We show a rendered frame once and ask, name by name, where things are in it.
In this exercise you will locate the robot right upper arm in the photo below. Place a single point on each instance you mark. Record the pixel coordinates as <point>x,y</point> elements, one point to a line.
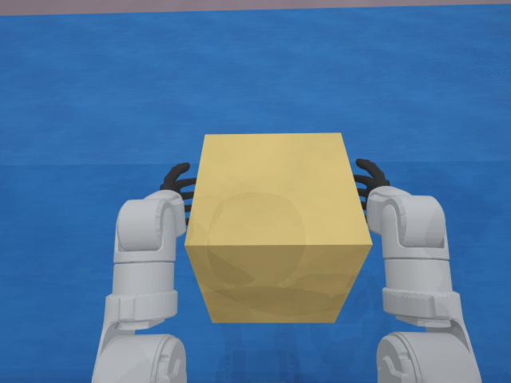
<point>418,357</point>

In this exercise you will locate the left robot hand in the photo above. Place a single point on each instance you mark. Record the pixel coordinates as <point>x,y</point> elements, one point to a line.
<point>170,183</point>

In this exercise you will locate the right robot forearm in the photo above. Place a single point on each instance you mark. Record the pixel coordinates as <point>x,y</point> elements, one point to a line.
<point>414,242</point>

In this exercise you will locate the carton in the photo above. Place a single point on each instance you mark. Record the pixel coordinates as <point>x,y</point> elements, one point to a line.
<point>276,232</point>

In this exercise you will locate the right robot hand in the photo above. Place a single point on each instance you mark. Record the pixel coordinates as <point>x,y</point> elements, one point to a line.
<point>378,179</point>

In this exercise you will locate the robot left upper arm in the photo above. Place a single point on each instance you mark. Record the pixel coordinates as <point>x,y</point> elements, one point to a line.
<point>142,358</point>

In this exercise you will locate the left robot forearm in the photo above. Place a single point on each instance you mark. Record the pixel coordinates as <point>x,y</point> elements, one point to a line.
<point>143,276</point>

